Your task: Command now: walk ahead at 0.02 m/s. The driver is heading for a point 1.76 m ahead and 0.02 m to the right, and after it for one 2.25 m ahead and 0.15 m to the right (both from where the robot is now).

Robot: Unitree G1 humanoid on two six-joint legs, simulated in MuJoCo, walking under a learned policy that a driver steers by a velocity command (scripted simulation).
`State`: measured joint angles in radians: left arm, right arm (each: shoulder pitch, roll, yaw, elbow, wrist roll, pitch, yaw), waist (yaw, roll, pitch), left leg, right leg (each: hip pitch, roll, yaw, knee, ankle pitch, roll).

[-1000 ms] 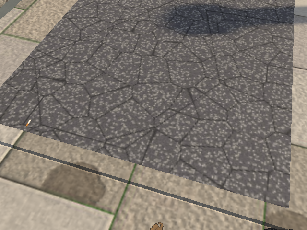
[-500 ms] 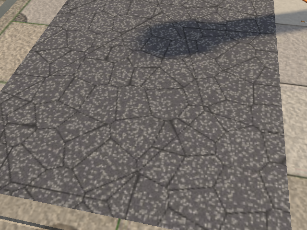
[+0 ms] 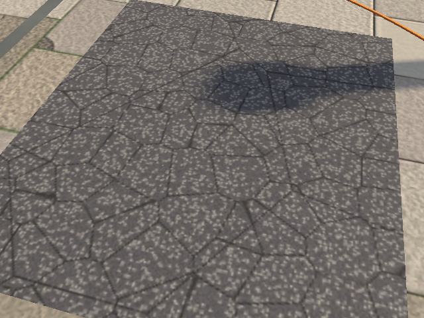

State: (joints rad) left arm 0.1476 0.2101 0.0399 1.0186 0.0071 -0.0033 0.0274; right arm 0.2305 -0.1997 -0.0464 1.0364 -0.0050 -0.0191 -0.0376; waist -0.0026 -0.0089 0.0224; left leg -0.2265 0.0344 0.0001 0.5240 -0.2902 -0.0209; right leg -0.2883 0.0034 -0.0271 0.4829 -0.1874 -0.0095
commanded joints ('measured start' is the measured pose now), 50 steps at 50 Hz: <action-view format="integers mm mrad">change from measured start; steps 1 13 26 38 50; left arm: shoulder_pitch -13 -4 -1 28 88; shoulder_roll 89 102 95 84 94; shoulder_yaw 17 17 14 8 12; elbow -26 28 63 83 99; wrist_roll -4 -9 -8 -8 -21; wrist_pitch -6 10 13 11 11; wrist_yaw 2 13 16 17 21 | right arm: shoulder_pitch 24 30 44 84 137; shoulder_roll -112 -95 -86 -74 -87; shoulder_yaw -17 -8 1 10 6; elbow -21 10 33 49 57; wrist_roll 3 3 1 1 14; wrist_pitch -9 3 7 4 7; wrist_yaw -3 -3 -7 -9 -15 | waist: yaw -3 -1 2 4 5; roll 32 14 16 10 24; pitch -43 -25 4 20 49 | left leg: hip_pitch -42 -17 -27 -42 -91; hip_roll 32 14 3 -2 -21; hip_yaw -28 -7 3 8 11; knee -105 -102 -125 -135 -124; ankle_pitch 145 191 110 61 -334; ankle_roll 37 36 32 30 70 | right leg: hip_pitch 103 122 110 95 26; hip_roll -36 -42 -41 -39 -1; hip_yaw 35 36 36 37 9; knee -39 -28 -46 -58 -31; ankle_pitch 132 171 100 51 -402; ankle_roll -35 -27 -21 -19 -43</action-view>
